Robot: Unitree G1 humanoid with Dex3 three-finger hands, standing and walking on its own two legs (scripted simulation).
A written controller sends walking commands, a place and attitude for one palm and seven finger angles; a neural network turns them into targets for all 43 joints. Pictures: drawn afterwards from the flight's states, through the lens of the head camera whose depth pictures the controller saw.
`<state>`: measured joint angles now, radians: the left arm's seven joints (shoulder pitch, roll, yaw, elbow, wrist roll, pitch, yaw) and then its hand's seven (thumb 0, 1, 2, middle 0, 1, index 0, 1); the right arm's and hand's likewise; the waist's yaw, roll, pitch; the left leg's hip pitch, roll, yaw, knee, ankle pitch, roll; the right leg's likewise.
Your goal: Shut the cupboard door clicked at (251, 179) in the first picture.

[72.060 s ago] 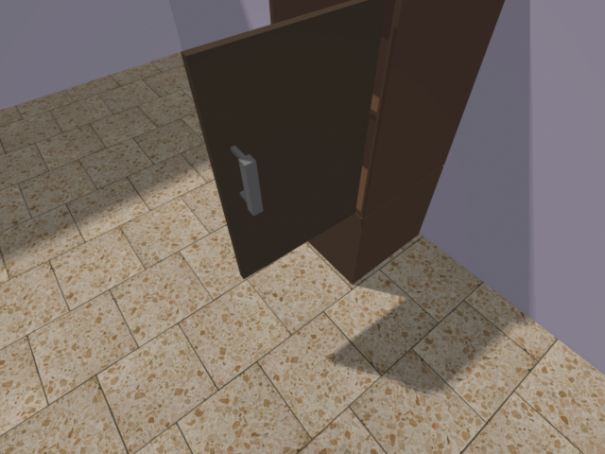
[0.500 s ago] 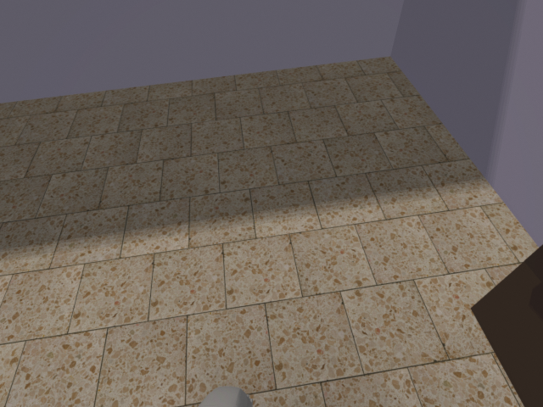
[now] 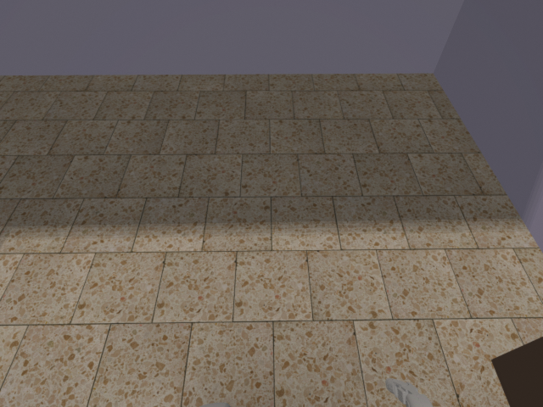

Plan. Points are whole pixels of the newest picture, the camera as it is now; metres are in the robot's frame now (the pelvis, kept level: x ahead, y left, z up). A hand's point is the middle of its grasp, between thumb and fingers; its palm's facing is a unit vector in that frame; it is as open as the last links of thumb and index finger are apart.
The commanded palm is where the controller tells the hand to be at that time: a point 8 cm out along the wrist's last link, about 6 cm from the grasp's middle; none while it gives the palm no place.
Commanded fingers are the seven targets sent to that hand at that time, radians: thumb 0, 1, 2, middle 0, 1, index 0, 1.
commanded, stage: turn to face it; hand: left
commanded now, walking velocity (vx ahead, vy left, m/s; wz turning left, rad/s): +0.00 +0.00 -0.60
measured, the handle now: out of the picture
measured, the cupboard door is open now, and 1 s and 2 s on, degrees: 5 5 5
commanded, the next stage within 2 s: none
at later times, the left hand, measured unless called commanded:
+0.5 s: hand (183, 361) +0.20 +0.18 -0.15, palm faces -0.29 -0.93 -0.25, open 7.4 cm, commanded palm none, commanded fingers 0.00 0.90 0.90 -0.20 -0.30 -0.20 -0.30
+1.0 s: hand (225, 361) +0.21 +0.11 -0.17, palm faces -0.55 -0.81 -0.19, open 7.4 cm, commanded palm none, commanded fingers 0.00 0.90 0.90 -0.20 -0.30 -0.20 -0.30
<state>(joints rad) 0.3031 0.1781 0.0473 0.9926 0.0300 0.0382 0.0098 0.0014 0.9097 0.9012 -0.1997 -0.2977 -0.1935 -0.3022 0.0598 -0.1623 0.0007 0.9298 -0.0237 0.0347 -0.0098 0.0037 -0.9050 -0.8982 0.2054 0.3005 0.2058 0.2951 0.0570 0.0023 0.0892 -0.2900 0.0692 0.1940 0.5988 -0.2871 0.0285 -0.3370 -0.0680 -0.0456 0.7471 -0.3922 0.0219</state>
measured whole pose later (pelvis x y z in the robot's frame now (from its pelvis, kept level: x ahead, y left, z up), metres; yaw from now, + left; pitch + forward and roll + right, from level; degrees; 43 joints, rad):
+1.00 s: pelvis +0.04 +0.00 +0.00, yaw -36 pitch +1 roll -1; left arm 0.20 0.21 0.06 0.88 0.02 0.06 -0.01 0.00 0.90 0.90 -0.21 -0.30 -0.20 -0.30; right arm 0.15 -0.22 -0.03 0.85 -0.01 0.03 -0.02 0.01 -0.91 -0.90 0.20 0.30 0.20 0.29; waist 0.00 -0.01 0.08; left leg -0.33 0.04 0.02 0.59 -0.28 -0.04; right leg -0.34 0.07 0.12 0.61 -0.29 0.00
